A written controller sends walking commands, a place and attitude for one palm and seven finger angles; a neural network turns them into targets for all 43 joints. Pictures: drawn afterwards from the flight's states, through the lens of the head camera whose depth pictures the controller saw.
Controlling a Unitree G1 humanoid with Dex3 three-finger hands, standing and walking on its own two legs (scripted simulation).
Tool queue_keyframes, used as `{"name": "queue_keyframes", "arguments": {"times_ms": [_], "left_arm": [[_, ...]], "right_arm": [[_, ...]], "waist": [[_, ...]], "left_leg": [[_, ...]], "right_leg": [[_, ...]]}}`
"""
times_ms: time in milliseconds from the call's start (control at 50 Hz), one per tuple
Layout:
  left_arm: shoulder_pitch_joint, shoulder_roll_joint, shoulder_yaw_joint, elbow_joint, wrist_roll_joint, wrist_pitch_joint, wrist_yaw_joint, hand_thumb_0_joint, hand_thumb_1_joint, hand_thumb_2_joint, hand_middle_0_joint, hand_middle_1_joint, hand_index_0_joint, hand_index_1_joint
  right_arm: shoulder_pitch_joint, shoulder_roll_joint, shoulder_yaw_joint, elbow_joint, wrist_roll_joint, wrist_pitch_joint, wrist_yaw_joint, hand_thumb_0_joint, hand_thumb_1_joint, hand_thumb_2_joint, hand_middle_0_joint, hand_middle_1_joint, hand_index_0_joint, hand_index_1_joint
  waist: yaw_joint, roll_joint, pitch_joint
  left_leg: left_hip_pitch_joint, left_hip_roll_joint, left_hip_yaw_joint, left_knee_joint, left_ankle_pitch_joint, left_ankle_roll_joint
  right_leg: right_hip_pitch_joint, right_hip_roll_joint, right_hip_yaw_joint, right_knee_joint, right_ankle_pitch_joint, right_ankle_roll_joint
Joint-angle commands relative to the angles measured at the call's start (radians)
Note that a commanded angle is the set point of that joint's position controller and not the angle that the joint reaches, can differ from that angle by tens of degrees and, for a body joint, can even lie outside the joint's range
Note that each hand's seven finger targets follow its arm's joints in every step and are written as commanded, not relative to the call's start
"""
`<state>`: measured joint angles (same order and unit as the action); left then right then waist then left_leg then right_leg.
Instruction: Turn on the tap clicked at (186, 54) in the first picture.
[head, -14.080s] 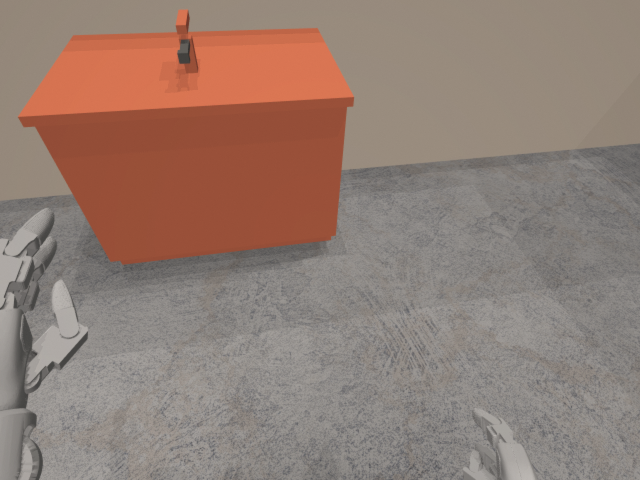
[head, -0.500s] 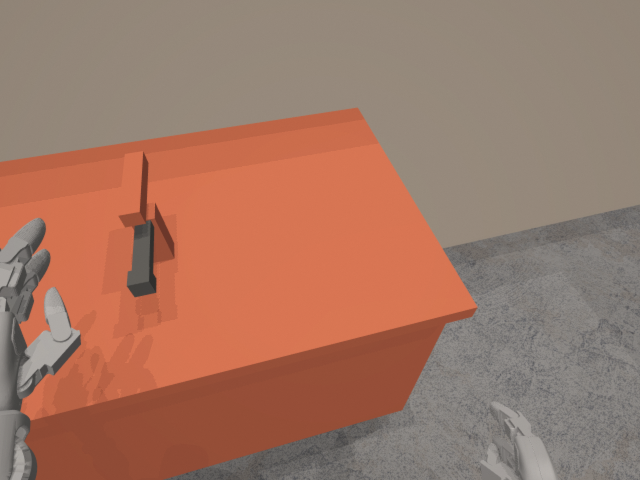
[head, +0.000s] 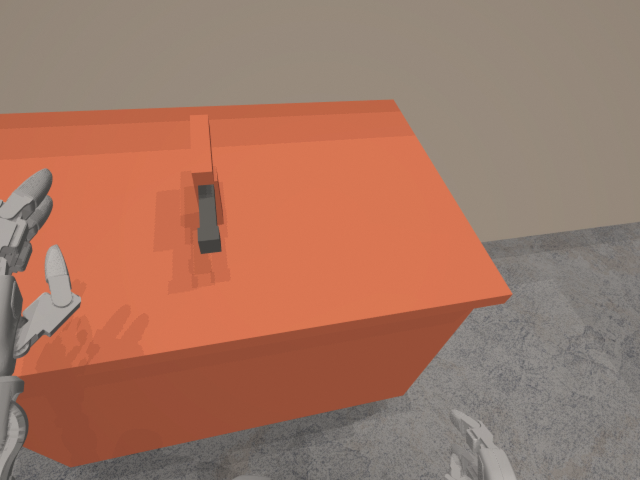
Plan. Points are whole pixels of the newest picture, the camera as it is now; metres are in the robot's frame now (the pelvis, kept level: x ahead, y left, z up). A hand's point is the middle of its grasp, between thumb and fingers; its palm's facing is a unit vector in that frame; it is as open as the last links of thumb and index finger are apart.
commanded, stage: come to a stop and stand still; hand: left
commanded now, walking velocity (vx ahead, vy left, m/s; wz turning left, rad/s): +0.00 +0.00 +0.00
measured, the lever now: (209, 239) +0.39 +0.21 +0.04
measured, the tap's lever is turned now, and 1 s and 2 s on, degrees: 0 0 0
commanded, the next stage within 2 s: look again from close up in 0.88 s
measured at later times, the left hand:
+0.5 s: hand (116, 250) +0.26 +0.24 +0.17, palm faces +0.40 -0.84 -0.36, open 7.4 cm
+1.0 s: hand (130, 246) +0.27 +0.23 +0.17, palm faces +0.38 -0.83 -0.41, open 7.4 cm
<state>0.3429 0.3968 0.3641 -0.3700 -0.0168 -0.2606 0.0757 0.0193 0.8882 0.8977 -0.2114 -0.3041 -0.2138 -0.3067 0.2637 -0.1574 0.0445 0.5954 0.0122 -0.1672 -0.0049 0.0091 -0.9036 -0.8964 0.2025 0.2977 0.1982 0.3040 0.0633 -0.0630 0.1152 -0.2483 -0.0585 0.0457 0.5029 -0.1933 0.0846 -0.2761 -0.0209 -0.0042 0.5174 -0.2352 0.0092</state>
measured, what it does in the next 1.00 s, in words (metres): shifts its weight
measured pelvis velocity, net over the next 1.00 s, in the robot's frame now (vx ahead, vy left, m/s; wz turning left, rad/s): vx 0.06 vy -0.02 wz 0.02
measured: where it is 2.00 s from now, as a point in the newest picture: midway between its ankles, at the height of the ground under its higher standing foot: outside the picture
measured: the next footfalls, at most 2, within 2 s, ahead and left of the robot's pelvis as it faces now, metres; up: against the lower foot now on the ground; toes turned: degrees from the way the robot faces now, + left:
none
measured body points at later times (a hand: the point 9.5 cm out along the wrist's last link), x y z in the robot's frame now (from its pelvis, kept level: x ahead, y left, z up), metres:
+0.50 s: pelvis +0.05 -0.01 +0.01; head +0.07 +0.02 +0.46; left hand +0.24 +0.28 +0.19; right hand +0.22 -0.22 -0.06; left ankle +0.06 +0.07 -0.73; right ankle +0.07 -0.14 -0.73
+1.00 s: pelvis +0.06 -0.02 +0.01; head +0.09 -0.01 +0.46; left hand +0.24 +0.27 +0.19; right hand +0.26 -0.24 -0.06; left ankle +0.06 +0.07 -0.73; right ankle +0.07 -0.14 -0.73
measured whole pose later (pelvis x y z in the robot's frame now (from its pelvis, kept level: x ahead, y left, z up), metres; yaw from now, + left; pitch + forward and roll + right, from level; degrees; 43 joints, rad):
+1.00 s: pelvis +0.06 -0.02 +0.01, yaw +1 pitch +0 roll -1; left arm 0.47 0.40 0.37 -0.50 -0.07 -0.22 0.10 0.02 0.89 0.90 -0.21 -0.30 -0.21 -0.31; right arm 0.17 -0.21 0.01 0.56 0.01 -0.09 -0.04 0.01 -0.91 -0.90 0.20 0.30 0.20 0.30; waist 0.03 -0.01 0.05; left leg -0.22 -0.02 0.03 0.45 -0.25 0.04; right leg -0.21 0.03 0.00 0.40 -0.20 -0.01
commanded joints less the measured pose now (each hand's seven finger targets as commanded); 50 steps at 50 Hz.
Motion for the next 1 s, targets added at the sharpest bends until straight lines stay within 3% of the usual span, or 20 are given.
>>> {"name": "queue_keyframes", "arguments": {"times_ms": [0, 120, 180, 220, 280, 300, 400, 420, 500, 520, 600, 620, 700, 720, 800, 820, 880, 900, 920, 980], "left_arm": [[-0.228, 0.131, 0.068, -0.346, 0.004, -0.104, 0.019, 0.0, 0.9, 0.9, -0.2, -0.3, -0.2, -0.3], [-0.131, 0.069, 0.036, -0.18, 0.013, -0.072, 0.021, 0.0, 0.9, 0.9, -0.2, -0.3, -0.2, -0.3], [-0.146, 0.088, 0.054, -0.152, 0.015, -0.061, 0.019, 0.0, 0.9, 0.9, -0.2, -0.3, -0.2, -0.3], [-0.156, 0.094, 0.057, -0.183, 0.014, -0.064, 0.017, 0.0, 0.9, 0.9, -0.2, -0.3, -0.2, -0.3], [-0.153, 0.115, 0.071, -0.247, 0.014, -0.066, 0.021, 0.0, 0.9, 0.9, -0.2, -0.3, -0.2, -0.3], [-0.161, 0.144, 0.091, -0.299, 0.014, -0.071, 0.022, 0.0, 0.9, 0.9, -0.2, -0.3, -0.2, -0.3], [-0.091, 0.151, 0.104, -0.346, 0.003, -0.072, 0.031, 0.0, 0.9, 0.9, -0.2, -0.3, -0.2, -0.3], [-0.072, 0.126, 0.084, -0.327, -0.003, -0.071, 0.029, 0.0, 0.9, 0.9, -0.2, -0.3, -0.2, -0.3], [0.014, 0.146, 0.118, -0.294, -0.017, -0.054, 0.033, 0.0, 0.9, 0.9, -0.2, -0.3, -0.2, -0.3], [0.023, 0.115, 0.092, -0.277, -0.024, -0.052, 0.028, 0.0, 0.9, 0.9, -0.2, -0.3, -0.2, -0.3], [0.059, 0.151, 0.124, -0.287, -0.032, -0.035, 0.034, 0.0, 0.9, 0.9, -0.2, -0.3, -0.2, -0.3], [0.066, 0.119, 0.095, -0.27, -0.038, -0.035, 0.029, 0.0, 0.9, 0.9, -0.2, -0.3, -0.2, -0.3], [0.074, 0.171, 0.132, -0.341, -0.038, -0.034, 0.039, 0.0, 0.9, 0.9, -0.2, -0.3, -0.2, -0.3], [0.082, 0.143, 0.108, -0.327, -0.043, -0.036, 0.036, 0.0, 0.9, 0.9, -0.2, -0.3, -0.2, -0.3], [0.104, 0.188, 0.152, -0.371, -0.046, -0.033, 0.045, 0.0, 0.9, 0.9, -0.2, -0.3, -0.2, -0.3], [0.109, 0.159, 0.13, -0.355, -0.049, -0.034, 0.042, 0.0, 0.9, 0.9, -0.2, -0.3, -0.2, -0.3], [0.107, 0.163, 0.136, -0.344, -0.052, -0.025, 0.044, 0.0, 0.9, 0.9, -0.2, -0.3, -0.2, -0.3], [0.116, 0.168, 0.143, -0.33, -0.053, -0.017, 0.046, 0.0, 0.9, 0.9, -0.2, -0.3, -0.2, -0.3], [0.107, 0.132, 0.108, -0.301, -0.055, -0.013, 0.041, 0.0, 0.9, 0.9, -0.2, -0.3, -0.2, -0.3], [0.062, 0.134, 0.098, -0.277, -0.049, -0.004, 0.042, 0.0, 0.9, 0.9, -0.2, -0.3, -0.2, -0.3]], "right_arm": [[-0.144, -0.157, -0.069, -0.168, 0.008, -0.101, 0.008, 0.0, -0.9, -0.9, 0.2, 0.3, 0.2, 0.3], [-0.114, -0.166, -0.072, -0.14, 0.006, -0.072, 0.016, 0.0, -0.9, -0.9, 0.2, 0.3, 0.2, 0.3], [-0.12, -0.167, -0.077, -0.15, 0.008, -0.051, 0.011, 0.0, -0.9, -0.9, 0.2, 0.3, 0.2, 0.3], [-0.131, -0.165, -0.071, -0.158, 0.005, -0.044, 0.006, 0.0, -0.9, -0.9, 0.2, 0.3, 0.2, 0.3], [-0.135, -0.161, -0.072, -0.176, 0.005, -0.046, 0.003, 0.0, -0.9, -0.9, 0.2, 0.3, 0.2, 0.3], [-0.155, -0.157, -0.067, -0.175, 0.004, -0.048, 0.0, 0.0, -0.9, -0.9, 0.2, 0.3, 0.2, 0.3], [-0.148, -0.156, -0.072, -0.177, 0.0, -0.059, -0.008, 0.0, -0.9, -0.9, 0.2, 0.3, 0.2, 0.3], [-0.136, -0.161, -0.073, -0.171, -0.005, -0.058, -0.009, 0.0, -0.9, -0.9, 0.2, 0.3, 0.2, 0.3], [-0.133, -0.161, -0.079, -0.161, 0.0, -0.047, -0.015, 0.0, -0.9, -0.9, 0.2, 0.3, 0.2, 0.3], [-0.124, -0.168, -0.081, -0.158, -0.004, -0.039, -0.016, 0.0, -0.9, -0.9, 0.2, 0.3, 0.2, 0.3], [-0.157, -0.164, -0.08, -0.173, 0.009, -0.02, -0.025, 0.0, -0.9, -0.9, 0.2, 0.3, 0.2, 0.3], [-0.142, -0.172, -0.079, -0.172, 0.002, -0.013, -0.025, 0.0, -0.9, -0.9, 0.2, 0.3, 0.2, 0.3], [-0.166, -0.168, -0.081, -0.188, 0.01, -0.003, -0.032, 0.0, -0.9, -0.9, 0.2, 0.3, 0.2, 0.3], [-0.155, -0.172, -0.079, -0.189, 0.002, 0.003, -0.032, 0.0, -0.9, -0.9, 0.2, 0.3, 0.2, 0.3], [-0.167, -0.165, -0.082, -0.198, 0.011, 0.008, -0.039, 0.0, -0.9, -0.9, 0.2, 0.3, 0.2, 0.3], [-0.152, -0.171, -0.081, -0.195, 0.002, 0.014, -0.039, 0.0, -0.9, -0.9, 0.2, 0.3, 0.2, 0.3], [-0.147, -0.169, -0.087, -0.197, 0.007, 0.016, -0.043, 0.0, -0.9, -0.9, 0.2, 0.3, 0.2, 0.3], [-0.162, -0.165, -0.084, -0.191, 0.011, 0.017, -0.045, 0.0, -0.9, -0.9, 0.2, 0.3, 0.2, 0.3], [-0.15, -0.169, -0.082, -0.187, 0.004, 0.022, -0.045, 0.0, -0.9, -0.9, 0.2, 0.3, 0.2, 0.3], [-0.147, -0.172, -0.085, -0.181, 0.005, 0.02, -0.049, 0.0, -0.9, -0.9, 0.2, 0.3, 0.2, 0.3]], "waist": [[-0.022, 0.257, -0.176], [-0.026, 0.137, -0.104], [-0.028, 0.119, -0.082], [-0.03, 0.141, -0.1], [-0.028, 0.129, -0.124], [-0.027, 0.16, -0.147], [-0.031, 0.156, -0.21], [-0.033, 0.145, -0.217], [-0.035, 0.119, -0.261], [-0.039, 0.11, -0.266], [-0.037, 0.094, -0.263], [-0.04, 0.089, -0.259], [-0.036, 0.1, -0.274], [-0.038, 0.092, -0.285], [-0.036, 0.106, -0.309], [-0.038, 0.092, -0.319], [-0.039, 0.092, -0.31], [-0.038, 0.091, -0.299], [-0.043, 0.076, -0.286], [-0.042, 0.082, -0.236]], "left_leg": [[-0.172, 0.209, -0.187, -0.305, -0.464, -0.018], [-0.181, 0.2, -0.201, -0.304, -0.482, -0.046], [-0.201, 0.197, -0.184, -0.301, -0.489, -0.049], [-0.161, 0.19, -0.181, -0.301, -0.452, -0.051], [-0.113, 0.182, -0.171, -0.281, -0.36, -0.056], [-0.09, 0.181, -0.168, -0.283, -0.321, -0.062], [-0.005, 0.143, -0.123, -0.194, -0.064, -0.076], [0.01, 0.131, -0.116, -0.173, -0.009, -0.078], [0.103, 0.128, -0.1, -0.115, 0.223, -0.099], [0.103, 0.13, -0.097, -0.112, 0.245, -0.098], [0.121, 0.134, -0.09, -0.092, 0.322, -0.095], [0.104, 0.131, -0.091, -0.092, 0.321, -0.088], [0.103, 0.131, -0.086, -0.066, 0.344, -0.081], [0.101, 0.13, -0.087, -0.066, 0.337, -0.077], [0.117, 0.133, -0.085, -0.055, 0.347, -0.076], [0.112, 0.133, -0.092, -0.06, 0.344, -0.075], [0.114, 0.139, -0.098, -0.076, 0.294, -0.077], [0.124, 0.139, -0.092, -0.083, 0.278, -0.075], [0.116, 0.138, -0.096, -0.096, 0.241, -0.073], [0.086, 0.141, -0.104, -0.13, 0.132, -0.071]], "right_leg": [[0.229, 0.007, 0.006, 0.038, -0.011, -0.017], [0.15, 0.02, 0.026, -0.026, -0.061, -0.016], [0.149, 0.02, 0.033, -0.041, -0.072, -0.015], [0.143, 0.022, 0.035, -0.065, -0.049, -0.013], [0.153, 0.015, 0.046, -0.091, -0.003, -0.019], [0.164, 0.015, 0.044, -0.099, 0.016, -0.018], [0.191, -0.009, 0.063, -0.13, 0.154, -0.033], [0.183, -0.015, 0.071, -0.138, 0.176, -0.037], [0.172, -0.032, 0.079, -0.138, 0.32, -0.044], [0.172, -0.033, 0.076, -0.138, 0.33, -0.044], [0.175, -0.046, 0.08, -0.135, 0.414, -0.04], [0.175, -0.047, 0.078, -0.136, 0.419, -0.041], [0.182, -0.065, 0.097, -0.118, 0.484, -0.043], [0.186, -0.064, 0.092, -0.117, 0.474, -0.044], [0.185, -0.071, 0.097, -0.104, 0.485, -0.042], [0.195, -0.067, 0.087, -0.102, 0.467, -0.042], [0.182, -0.067, 0.099, -0.115, 0.418, -0.039], [0.163, -0.062, 0.095, -0.123, 0.394, -0.035], [0.154, -0.058, 0.092, -0.135, 0.356, -0.033], [0.133, -0.054, 0.105, -0.167, 0.263, -0.03]]}}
